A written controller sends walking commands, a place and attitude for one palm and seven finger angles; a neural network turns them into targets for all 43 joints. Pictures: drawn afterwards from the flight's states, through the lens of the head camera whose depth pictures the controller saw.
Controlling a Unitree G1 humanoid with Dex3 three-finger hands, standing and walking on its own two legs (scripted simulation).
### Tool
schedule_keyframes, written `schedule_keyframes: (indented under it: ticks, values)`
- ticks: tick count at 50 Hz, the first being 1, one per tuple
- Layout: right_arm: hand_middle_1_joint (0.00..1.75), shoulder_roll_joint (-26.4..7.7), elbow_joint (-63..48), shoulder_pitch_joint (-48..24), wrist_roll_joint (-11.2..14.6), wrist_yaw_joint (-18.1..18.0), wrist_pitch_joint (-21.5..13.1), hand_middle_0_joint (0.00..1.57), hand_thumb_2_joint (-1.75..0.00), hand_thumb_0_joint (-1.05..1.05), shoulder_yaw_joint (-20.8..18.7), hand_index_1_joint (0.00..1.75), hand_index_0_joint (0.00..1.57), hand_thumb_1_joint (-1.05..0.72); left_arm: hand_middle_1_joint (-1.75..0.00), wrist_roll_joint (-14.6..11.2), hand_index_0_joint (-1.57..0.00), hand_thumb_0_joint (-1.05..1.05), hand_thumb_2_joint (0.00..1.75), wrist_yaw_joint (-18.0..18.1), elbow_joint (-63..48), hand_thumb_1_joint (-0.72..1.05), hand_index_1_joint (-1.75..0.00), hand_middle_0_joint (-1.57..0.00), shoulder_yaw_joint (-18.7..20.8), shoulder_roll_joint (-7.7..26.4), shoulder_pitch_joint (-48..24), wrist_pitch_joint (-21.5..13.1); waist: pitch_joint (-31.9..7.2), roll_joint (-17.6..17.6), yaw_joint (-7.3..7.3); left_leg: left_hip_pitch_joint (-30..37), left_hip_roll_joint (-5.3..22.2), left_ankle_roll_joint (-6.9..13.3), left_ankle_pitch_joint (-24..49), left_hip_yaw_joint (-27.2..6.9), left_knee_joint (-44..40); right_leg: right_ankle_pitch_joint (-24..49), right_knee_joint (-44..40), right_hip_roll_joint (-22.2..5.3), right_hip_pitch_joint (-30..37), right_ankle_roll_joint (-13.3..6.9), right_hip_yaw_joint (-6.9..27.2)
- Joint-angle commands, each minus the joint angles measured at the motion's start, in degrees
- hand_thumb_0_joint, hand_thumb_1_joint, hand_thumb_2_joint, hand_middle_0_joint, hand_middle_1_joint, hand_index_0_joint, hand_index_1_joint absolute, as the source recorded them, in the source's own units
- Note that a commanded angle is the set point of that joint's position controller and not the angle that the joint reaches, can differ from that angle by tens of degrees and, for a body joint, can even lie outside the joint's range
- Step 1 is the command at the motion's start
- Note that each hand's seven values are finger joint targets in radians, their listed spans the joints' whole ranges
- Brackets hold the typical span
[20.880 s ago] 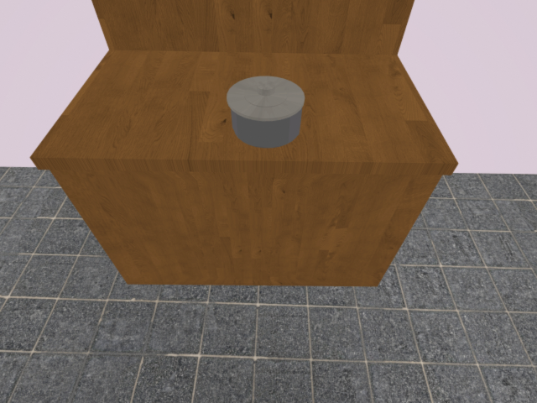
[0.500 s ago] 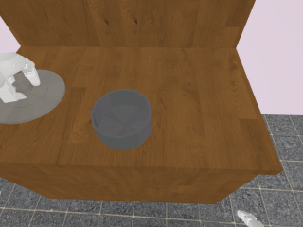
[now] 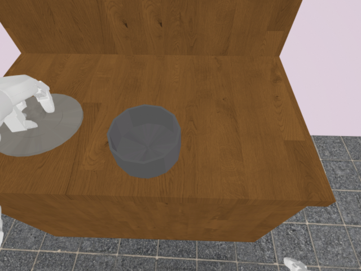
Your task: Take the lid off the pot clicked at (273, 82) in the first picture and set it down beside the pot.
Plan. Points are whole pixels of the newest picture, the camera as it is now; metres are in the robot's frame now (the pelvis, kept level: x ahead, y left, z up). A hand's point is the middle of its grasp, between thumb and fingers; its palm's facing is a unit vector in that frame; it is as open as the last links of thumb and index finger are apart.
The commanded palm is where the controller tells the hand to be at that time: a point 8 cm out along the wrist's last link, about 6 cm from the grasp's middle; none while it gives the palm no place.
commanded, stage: lower the lid onto the table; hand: left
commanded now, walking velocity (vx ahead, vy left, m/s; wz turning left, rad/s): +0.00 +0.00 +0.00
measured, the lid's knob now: (33, 113) +0.42 +0.34 +0.10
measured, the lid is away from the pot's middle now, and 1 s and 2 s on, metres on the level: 0.24 0.24 0.25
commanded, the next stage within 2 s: open the fingers wide in 1.86 s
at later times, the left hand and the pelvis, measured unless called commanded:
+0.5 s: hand (33, 121) +0.41 +0.34 +0.09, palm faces -0.43 -0.09 -0.90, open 7.4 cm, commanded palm +0.42 +0.34 +0.16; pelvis +0.00 +0.00 +0.00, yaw -1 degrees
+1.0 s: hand (42, 126) +0.42 +0.34 +0.06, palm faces -0.46 -0.10 -0.88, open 7.4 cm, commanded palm +0.43 +0.35 +0.12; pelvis +0.01 +0.01 -0.01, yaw -2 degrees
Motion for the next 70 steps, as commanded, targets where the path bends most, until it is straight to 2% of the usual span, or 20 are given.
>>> schedule_keyframes:
  ticks: [1,10,14,21,23,29,31,34,36,39,41,43,47,50,54,57,59,63,66,70]
  values:
    - [0.30,-9.23,-5.66,0.11,-0.31,-1.01,-1.92,0.20,-0.90,0.00,-3.35,0.30,0.20,-0.90,-1.01,-0.28,-0.93,0.00,1.04,3.40,-11.82,0.62,-0.99,-0.95,7.44,22.52,-28.06,-0.75,-22.50,6.30,-0.68,8.85,-1.45,2.87,25.37,1.23,-2.34,14.04,0.80,4.83,10.25,-5.48,-3.11]
    - [0.30,-9.15,-4.62,1.51,-0.09,-1.62,-2.04,0.20,-0.90,0.00,-3.23,0.30,0.20,-0.90,-1.01,0.73,-0.93,0.00,1.04,4.54,-5.12,0.62,-0.99,-0.95,7.60,22.56,-27.39,-1.81,-21.15,3.64,-0.70,6.07,-1.67,3.09,21.08,1.71,-2.12,13.32,1.26,4.79,10.14,-5.34,-3.06]
    - [0.30,-8.78,-4.68,1.84,-0.27,-1.85,-2.11,0.20,-0.90,0.00,-3.35,0.30,0.20,-0.90,-1.01,1.15,-0.93,0.00,1.04,4.90,-6.22,0.62,-0.99,-0.95,5.97,21.03,-28.55,-2.54,-23.50,6.53,-1.16,7.80,-1.63,3.06,24.33,1.85,-1.44,14.39,1.72,5.03,9.63,-5.41,-2.86]
    - [0.30,-9.63,-4.04,2.95,-0.40,-1.89,-1.90,0.20,-0.90,0.00,-3.76,0.30,0.20,-0.90,-1.01,1.57,-0.93,0.00,1.04,5.74,-5.33,0.62,-0.99,-0.95,9.14,25.01,-28.54,-3.49,-24.17,5.25,-0.98,6.74,-1.46,3.10,25.45,1.67,-0.54,15.29,2.69,4.95,9.30,-5.53,-2.67]
    - [0.30,-8.94,-4.09,3.47,-0.36,-1.89,-1.98,0.20,-0.90,0.00,-3.83,0.30,0.20,-0.90,-1.01,1.74,-0.93,0.00,1.04,5.73,-4.90,0.62,-0.99,-0.95,6.71,21.48,-27.49,-3.56,-24.30,6.68,-1.19,7.70,-1.41,3.12,27.07,1.56,0.11,15.37,2.68,5.13,8.18,-5.38,-2.76]
    - [0.30,-9.22,-3.83,4.39,-0.26,-2.20,-1.95,0.20,-0.90,0.00,-3.76,0.30,0.20,-0.90,-1.01,1.77,-0.93,0.00,1.04,6.14,-3.03,0.62,-0.99,-0.95,6.36,21.71,-28.08,-3.75,-24.44,6.00,-1.65,6.78,-1.43,3.26,26.00,1.73,0.28,14.56,3.04,5.41,7.34,-5.43,-2.65]
    - [0.30,-9.89,-3.40,4.86,-0.33,-2.37,-1.92,0.20,-0.90,0.00,-3.70,0.30,0.20,-0.90,-1.01,2.22,-0.93,0.00,1.04,6.63,-2.13,0.62,-0.99,-0.95,8.76,25.07,-28.27,-3.94,-24.69,5.22,-1.56,5.71,-1.50,3.12,25.58,1.81,0.57,15.14,3.31,5.31,7.78,-5.54,-2.39]
    - [0.30,-9.13,-3.30,5.46,-0.35,-2.46,-2.12,0.20,-0.90,0.00,-3.78,0.30,0.20,-0.90,-1.01,2.24,-0.93,0.00,1.04,6.85,-2.74,0.62,-0.99,-0.95,6.42,21.72,-28.07,-4.12,-25.46,8.15,-1.86,7.84,-1.25,3.08,27.90,1.77,1.05,14.56,3.44,5.59,5.95,-5.44,-2.53]
    - [0.30,-9.90,-2.93,5.80,-0.33,-2.55,-2.11,0.20,-0.90,0.00,-3.78,0.30,0.20,-0.90,-1.01,2.19,-0.93,0.00,1.04,7.01,-0.93,0.62,-0.99,-0.95,8.28,24.18,-27.79,-4.33,-24.61,5.27,-1.90,6.04,-1.26,3.14,26.59,1.86,1.24,15.15,3.57,5.46,6.22,-5.48,-2.35]
    - [0.30,-9.10,-3.29,5.95,-0.43,-2.47,-2.00,0.20,-0.90,0.00,-4.00,0.30,0.20,-0.90,-1.01,2.55,-0.93,0.00,1.04,7.47,-3.19,0.62,-0.99,-0.95,7.66,22.73,-27.52,-4.63,-27.37,7.90,-1.71,8.11,-1.19,3.10,30.89,1.49,1.87,16.34,4.20,5.53,6.31,-5.38,-2.47]
    - [0.30,-9.74,-3.09,6.13,-0.55,-2.28,-1.94,0.20,-0.90,0.00,-4.03,0.30,0.20,-0.90,-1.01,2.65,-0.93,0.00,1.04,7.95,-2.00,0.62,-0.99,-0.95,10.47,25.77,-25.85,-5.17,-26.51,7.31,-1.27,7.20,-1.10,2.91,31.71,1.30,2.18,16.68,4.40,5.47,6.35,-5.54,-2.26]
    - [0.30,-9.17,-3.37,5.86,-0.35,-2.08,-1.67,0.20,-0.90,0.00,-3.95,0.30,0.20,-0.90,-1.01,2.62,-0.93,0.00,1.04,7.72,0.13,0.62,-0.99,-0.95,7.92,22.02,-24.06,-4.80,-24.43,6.60,-1.59,5.65,-1.23,3.02,29.12,1.63,2.22,15.49,4.23,5.42,5.11,-5.34,-2.48]
    - [0.30,-9.48,-3.59,6.32,-0.55,-1.86,-1.35,0.20,-0.90,0.00,-4.20,0.30,0.20,-0.90,-1.01,2.84,-0.93,0.00,1.04,8.13,-3.47,0.62,-0.99,-0.95,9.71,24.98,-26.28,-5.23,-27.94,7.75,-1.44,6.95,-1.18,3.11,31.65,1.40,2.53,16.86,5.00,5.54,6.19,-5.36,-1.98]
    - [0.30,-9.36,-3.55,6.54,-0.58,-1.95,-1.18,0.20,-0.90,0.00,-4.16,0.30,0.20,-0.90,-1.01,2.53,-0.93,0.00,1.04,8.18,-0.38,0.62,-0.99,-0.95,10.37,24.30,-22.46,-5.63,-26.69,5.31,-1.50,6.03,-1.11,3.13,32.17,1.29,3.31,16.76,5.25,5.66,5.25,-5.26,-2.33]
    - [0.30,-9.13,-3.22,6.42,-0.58,-1.90,-1.22,0.20,-0.90,0.00,-4.24,0.30,0.20,-0.90,-1.01,2.57,-0.93,0.00,1.04,8.20,-1.87,0.62,-0.99,-0.95,7.09,20.90,-24.28,-5.86,-25.38,8.01,-2.04,6.74,-0.84,2.96,31.38,1.46,3.43,14.72,5.00,5.64,2.48,-5.36,-2.36]
    - [0.30,-9.37,-3.34,7.02,-0.80,-2.11,-1.13,0.20,-0.90,0.00,-4.46,0.30,0.20,-0.90,-1.01,2.52,-0.93,0.00,1.04,8.94,-3.67,0.62,-0.99,-0.95,11.50,25.77,-24.03,-6.68,-29.56,7.72,-1.42,7.65,-1.03,3.07,34.70,0.99,4.05,17.19,5.85,5.69,5.05,-5.33,-1.97]
    - [0.30,-9.17,-2.78,6.81,-0.67,-2.20,-1.19,0.20,-0.90,0.00,-4.26,0.30,0.20,-0.90,-1.01,2.35,-0.93,0.00,1.04,8.75,-0.16,0.62,-0.99,-0.95,8.34,21.48,-22.61,-6.47,-24.83,6.43,-2.19,5.89,-0.88,2.97,31.77,1.42,4.17,14.88,5.30,5.73,1.80,-5.26,-2.49]
    - [0.30,-9.23,-2.59,7.19,-0.59,-2.30,-1.30,0.20,-0.90,0.00,-4.31,0.30,0.20,-0.90,-1.01,2.92,-0.93,0.00,1.04,8.85,-0.60,0.62,-0.99,-0.95,5.68,19.56,-25.13,-6.33,-25.07,7.23,-2.61,5.72,-0.95,2.90,28.98,1.51,4.15,12.78,5.32,5.83,0.22,-5.51,-2.37]
    - [0.30,-9.85,-2.32,7.48,-0.76,-2.59,-1.57,0.20,-0.90,0.00,-4.45,0.30,0.20,-0.90,-1.01,2.85,-0.93,0.00,1.04,9.53,-2.02,0.62,-0.99,-0.95,9.39,24.03,-25.63,-6.99,-27.62,7.70,-2.03,6.50,-0.77,2.84,30.83,1.39,4.66,14.15,6.09,5.74,1.38,-5.64,-1.99]
    - [0.30,-9.45,-2.22,7.81,-0.66,-2.80,-1.69,0.20,-0.90,0.00,-4.12,0.30,0.20,-0.90,-1.01,3.21,-0.93,0.00,1.04,10.11,1.39,0.62,-0.99,-0.95,7.68,21.54,-24.05,-6.79,-24.98,7.24,-2.43,4.20,-0.92,2.64,27.46,1.57,4.65,11.62,6.04,5.87,-0.71,-5.56,-2.38]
